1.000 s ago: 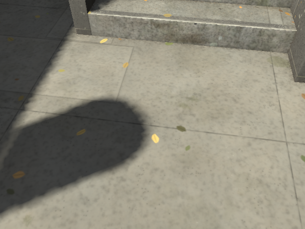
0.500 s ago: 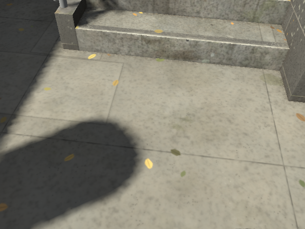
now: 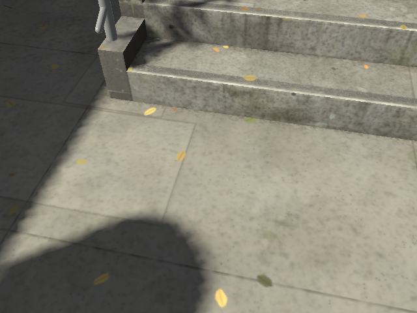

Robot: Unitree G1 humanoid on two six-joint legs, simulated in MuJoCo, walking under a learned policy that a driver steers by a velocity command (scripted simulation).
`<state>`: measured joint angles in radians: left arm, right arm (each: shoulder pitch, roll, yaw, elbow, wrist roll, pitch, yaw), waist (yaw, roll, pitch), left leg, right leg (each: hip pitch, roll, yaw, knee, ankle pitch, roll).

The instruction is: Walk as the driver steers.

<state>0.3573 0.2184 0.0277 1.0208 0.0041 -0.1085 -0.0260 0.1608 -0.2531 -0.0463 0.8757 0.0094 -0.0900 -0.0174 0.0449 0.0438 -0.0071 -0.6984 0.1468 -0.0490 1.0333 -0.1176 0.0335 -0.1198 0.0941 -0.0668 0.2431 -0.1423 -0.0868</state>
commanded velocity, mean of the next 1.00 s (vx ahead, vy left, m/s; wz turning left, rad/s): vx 0.50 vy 0.00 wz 0.00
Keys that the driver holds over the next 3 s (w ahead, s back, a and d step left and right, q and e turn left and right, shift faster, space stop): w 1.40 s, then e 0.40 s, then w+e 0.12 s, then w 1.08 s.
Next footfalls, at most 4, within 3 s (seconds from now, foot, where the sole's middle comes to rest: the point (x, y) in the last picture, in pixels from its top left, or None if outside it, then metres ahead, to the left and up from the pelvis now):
0.26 left None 0.34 0.16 -0.78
0.84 right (253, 277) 0.64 -0.08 -0.78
1.38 left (197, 204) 0.94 0.13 -0.78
1.88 right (249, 191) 1.01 -0.07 -0.78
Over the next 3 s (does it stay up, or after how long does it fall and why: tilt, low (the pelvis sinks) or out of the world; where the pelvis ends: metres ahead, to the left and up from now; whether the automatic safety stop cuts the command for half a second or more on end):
stays up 1.37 -0.15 0.00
